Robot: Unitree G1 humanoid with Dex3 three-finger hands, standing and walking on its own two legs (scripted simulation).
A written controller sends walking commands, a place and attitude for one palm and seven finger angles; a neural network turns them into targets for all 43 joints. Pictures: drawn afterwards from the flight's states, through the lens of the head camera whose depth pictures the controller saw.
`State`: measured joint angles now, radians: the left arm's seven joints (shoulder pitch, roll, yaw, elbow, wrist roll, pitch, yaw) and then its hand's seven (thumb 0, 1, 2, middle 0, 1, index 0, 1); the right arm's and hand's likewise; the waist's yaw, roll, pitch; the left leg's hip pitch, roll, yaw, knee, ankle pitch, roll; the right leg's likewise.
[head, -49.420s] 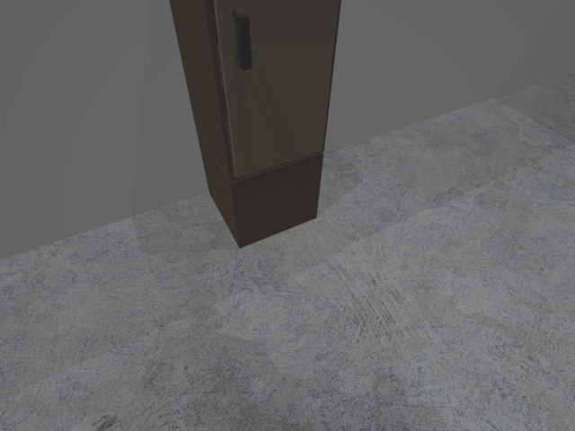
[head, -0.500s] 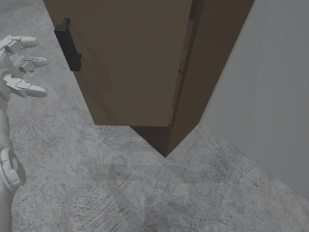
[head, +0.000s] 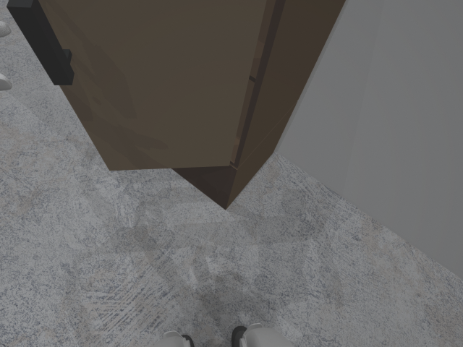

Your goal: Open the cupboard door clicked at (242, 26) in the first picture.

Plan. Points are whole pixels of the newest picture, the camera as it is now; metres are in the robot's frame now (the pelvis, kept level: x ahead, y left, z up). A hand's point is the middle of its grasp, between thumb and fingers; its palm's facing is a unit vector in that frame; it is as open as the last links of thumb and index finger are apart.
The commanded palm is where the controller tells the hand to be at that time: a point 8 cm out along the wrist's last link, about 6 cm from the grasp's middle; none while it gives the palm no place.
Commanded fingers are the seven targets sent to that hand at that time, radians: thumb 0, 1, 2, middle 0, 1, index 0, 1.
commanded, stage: move the hooked fingers beside the handle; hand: left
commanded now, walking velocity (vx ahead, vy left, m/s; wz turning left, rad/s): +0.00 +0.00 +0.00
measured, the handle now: (48, 34) +0.57 +0.21 +0.15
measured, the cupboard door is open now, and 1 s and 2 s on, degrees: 43 43 43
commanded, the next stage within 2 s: slide the fingers in behind the handle in 1.10 s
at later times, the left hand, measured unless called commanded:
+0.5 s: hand out of the picture +0.51 +0.28 +0.16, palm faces -0.02 -1.00 -0.01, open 14.0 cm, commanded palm +0.50 +0.32 +0.15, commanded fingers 0.00 -0.50 0.30 -0.30 -1.20 -0.30 -1.20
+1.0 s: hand out of the picture +0.53 +0.26 +0.16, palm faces +0.00 -1.00 -0.01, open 14.0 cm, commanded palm +0.51 +0.32 +0.15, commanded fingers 0.00 -0.50 0.30 -0.30 -1.20 -0.30 -1.20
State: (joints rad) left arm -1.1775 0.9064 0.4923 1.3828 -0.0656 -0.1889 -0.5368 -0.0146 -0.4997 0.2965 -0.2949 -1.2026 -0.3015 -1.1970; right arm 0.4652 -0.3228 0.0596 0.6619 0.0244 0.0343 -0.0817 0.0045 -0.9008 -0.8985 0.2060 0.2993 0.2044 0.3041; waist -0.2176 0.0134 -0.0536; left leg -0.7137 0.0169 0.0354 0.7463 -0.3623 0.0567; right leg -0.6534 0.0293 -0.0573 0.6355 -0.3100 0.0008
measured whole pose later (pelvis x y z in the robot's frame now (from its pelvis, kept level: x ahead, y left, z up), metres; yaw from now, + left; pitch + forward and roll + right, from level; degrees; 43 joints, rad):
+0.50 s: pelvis +0.01 +0.00 +0.00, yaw +0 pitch +18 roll -4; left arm -1.04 0.80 0.48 1.26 -0.11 -0.19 -0.54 -0.01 -0.50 0.30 -0.29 -1.20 -0.30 -1.20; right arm 0.43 -0.30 0.04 0.62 0.02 0.08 -0.05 0.00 -0.90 -0.90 0.21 0.30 0.20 0.30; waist -0.16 0.03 -0.08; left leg -0.68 0.02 0.02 0.75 -0.39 0.05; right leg -0.61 0.03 -0.07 0.63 -0.33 0.00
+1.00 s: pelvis +0.00 -0.01 +0.00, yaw +0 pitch +19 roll -3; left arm -1.13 0.92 0.50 1.38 -0.05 -0.18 -0.52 -0.01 -0.50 0.30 -0.30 -1.20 -0.30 -1.20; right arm 0.49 -0.32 0.07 0.63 0.03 0.07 -0.08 0.00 -0.90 -0.90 0.21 0.30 0.20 0.30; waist -0.22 0.04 -0.06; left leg -0.72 0.04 0.03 0.77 -0.38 0.04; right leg -0.67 0.05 -0.06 0.66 -0.32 -0.02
